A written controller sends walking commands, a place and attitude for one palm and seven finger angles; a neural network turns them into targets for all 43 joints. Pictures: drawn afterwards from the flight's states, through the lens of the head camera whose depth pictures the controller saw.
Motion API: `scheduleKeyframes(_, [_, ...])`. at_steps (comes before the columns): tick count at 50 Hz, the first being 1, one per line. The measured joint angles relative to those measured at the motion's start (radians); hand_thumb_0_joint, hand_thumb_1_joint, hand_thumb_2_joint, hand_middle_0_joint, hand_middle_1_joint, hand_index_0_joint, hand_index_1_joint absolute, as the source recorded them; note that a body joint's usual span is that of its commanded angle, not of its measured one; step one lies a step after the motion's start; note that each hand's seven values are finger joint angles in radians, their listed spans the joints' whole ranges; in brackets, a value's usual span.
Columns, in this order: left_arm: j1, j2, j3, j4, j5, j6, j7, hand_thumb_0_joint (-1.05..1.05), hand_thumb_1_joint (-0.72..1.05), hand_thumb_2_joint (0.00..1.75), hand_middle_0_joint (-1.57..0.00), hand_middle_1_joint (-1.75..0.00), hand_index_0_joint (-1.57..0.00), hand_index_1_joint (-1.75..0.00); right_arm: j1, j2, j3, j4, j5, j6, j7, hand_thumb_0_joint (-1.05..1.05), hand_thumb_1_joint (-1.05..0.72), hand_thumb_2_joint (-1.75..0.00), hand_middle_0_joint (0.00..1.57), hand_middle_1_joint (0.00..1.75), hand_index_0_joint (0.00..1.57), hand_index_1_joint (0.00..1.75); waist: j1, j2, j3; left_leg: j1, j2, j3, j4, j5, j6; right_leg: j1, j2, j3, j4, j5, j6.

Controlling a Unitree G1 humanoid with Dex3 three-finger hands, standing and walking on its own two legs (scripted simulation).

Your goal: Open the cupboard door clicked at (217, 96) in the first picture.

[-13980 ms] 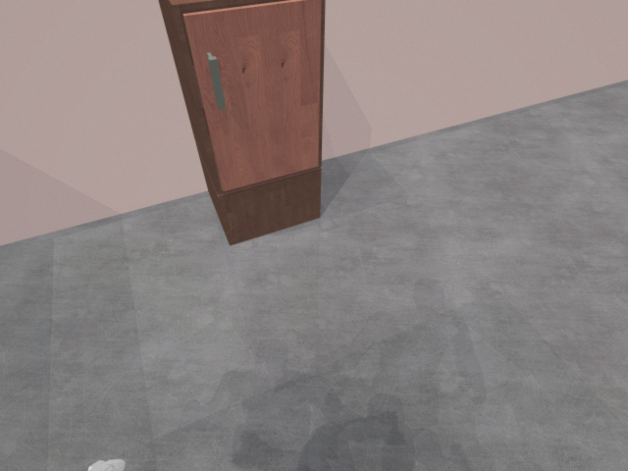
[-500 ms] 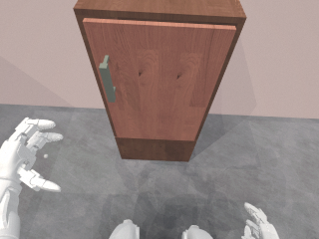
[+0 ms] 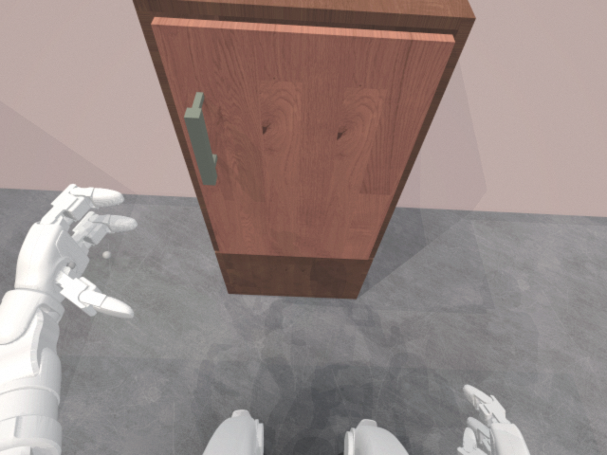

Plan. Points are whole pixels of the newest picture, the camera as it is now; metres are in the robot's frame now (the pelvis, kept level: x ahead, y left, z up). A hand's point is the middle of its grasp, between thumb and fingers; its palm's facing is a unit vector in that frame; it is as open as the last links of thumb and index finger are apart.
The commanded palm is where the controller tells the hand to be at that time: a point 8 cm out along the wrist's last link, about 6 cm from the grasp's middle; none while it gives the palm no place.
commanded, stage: move the hooked fingers beside the handle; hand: left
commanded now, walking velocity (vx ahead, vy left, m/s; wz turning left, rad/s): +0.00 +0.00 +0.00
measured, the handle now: (204, 141) +0.56 +0.18 +0.04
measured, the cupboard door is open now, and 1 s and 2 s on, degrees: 0 0 0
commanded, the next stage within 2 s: none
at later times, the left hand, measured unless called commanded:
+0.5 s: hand (128, 210) +0.41 +0.25 +0.05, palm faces -0.02 -1.00 -0.03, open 14.0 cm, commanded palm +0.39 +0.30 +0.05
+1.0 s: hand (145, 177) +0.47 +0.25 +0.05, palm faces -0.02 -1.00 -0.02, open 14.0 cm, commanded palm +0.46 +0.29 +0.05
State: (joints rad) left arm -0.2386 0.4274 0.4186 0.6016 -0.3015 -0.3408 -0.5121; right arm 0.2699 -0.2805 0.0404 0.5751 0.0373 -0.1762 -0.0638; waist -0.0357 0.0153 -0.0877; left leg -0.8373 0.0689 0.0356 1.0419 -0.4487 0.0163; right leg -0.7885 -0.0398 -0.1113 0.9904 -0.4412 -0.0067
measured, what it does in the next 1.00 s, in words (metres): stands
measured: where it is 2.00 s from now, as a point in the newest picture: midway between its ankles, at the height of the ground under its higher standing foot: outside the picture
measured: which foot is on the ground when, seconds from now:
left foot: down 0.00-1.00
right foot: down 0.00-1.00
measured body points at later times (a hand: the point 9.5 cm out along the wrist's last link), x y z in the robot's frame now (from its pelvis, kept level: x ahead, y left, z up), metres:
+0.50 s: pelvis +0.01 +0.01 +0.00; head +0.11 +0.03 +0.43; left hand +0.41 +0.31 +0.06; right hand +0.09 -0.26 -0.11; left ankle +0.03 +0.11 -0.67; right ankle +0.02 -0.12 -0.67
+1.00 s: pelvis +0.00 +0.01 -0.02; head +0.12 +0.04 +0.41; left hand +0.47 +0.30 +0.05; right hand +0.03 -0.26 -0.12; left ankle +0.03 +0.11 -0.67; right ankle +0.02 -0.12 -0.67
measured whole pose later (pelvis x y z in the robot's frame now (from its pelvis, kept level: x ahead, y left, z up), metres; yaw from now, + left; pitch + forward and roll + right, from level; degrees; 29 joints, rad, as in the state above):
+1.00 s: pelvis +0.00 +0.01 -0.02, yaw -2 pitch +21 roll -4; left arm -0.76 0.58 0.47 1.10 -0.15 -0.41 -0.43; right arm 0.35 -0.28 0.04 0.63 0.01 0.00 -0.03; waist -0.13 0.01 -0.10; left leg -1.02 0.09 0.04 1.13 -0.47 0.03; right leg -0.97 -0.03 -0.10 1.05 -0.44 0.01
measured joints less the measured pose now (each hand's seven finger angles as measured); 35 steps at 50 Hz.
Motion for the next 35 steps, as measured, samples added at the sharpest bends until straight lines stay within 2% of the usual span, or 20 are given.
scheduleKeyframes(10, [-0.085, 0.024, 0.027, 0.096, 0.024, -0.013, 0.029, -0.02, -0.50, 0.30, -0.30, -1.20, -0.30, -1.20, 0.045, 0.000, -0.005, 0.005, -0.005, 0.047, 0.015, 0.01, -0.90, -0.90, 0.20, 0.30, 0.21, 0.30, -0.021, -0.001, -0.006, -0.018, 0.004, 0.017, -0.003, -0.005, 0.005, -0.026, 0.004, 0.018, -0.002, 0.003, 0.006])
scheduleKeyframes(21, [-0.216, 0.046, 0.033, 0.222, 0.061, -0.040, 0.038, -0.02, -0.50, 0.30, -0.30, -1.20, -0.30, -1.20, 0.053, -0.002, -0.011, 0.030, -0.010, 0.086, 0.019, 0.01, -0.90, -0.90, 0.20, 0.30, 0.21, 0.30, -0.036, -0.005, -0.006, -0.063, 0.006, 0.014, 0.022, -0.013, 0.010, -0.067, 0.005, 0.017, 0.014, 0.000, 0.010])
scheduleKeyframes(27, [-0.248, 0.046, 0.025, 0.231, 0.073, -0.046, 0.055, -0.02, -0.50, 0.30, -0.30, -1.20, -0.30, -1.20, 0.056, 0.003, -0.016, 0.027, -0.012, 0.106, 0.029, 0.01, -0.90, -0.90, 0.20, 0.30, 0.21, 0.30, -0.044, -0.003, -0.014, -0.069, 0.008, 0.019, 0.021, -0.014, 0.012, -0.074, 0.008, 0.022, 0.009, 0.004, 0.013])
scheduleKeyframes(35, [-0.347, 0.067, 0.029, 0.353, 0.112, -0.058, 0.088, -0.02, -0.50, 0.30, -0.30, -1.20, -0.30, -1.20, 0.056, 0.006, -0.006, 0.028, -0.016, 0.133, 0.034, 0.01, -0.90, -0.90, 0.20, 0.30, 0.21, 0.30, -0.058, -0.006, -0.018, -0.094, 0.008, 0.018, 0.034, -0.014, 0.015, -0.098, 0.008, 0.022, 0.021, 0.003, 0.014])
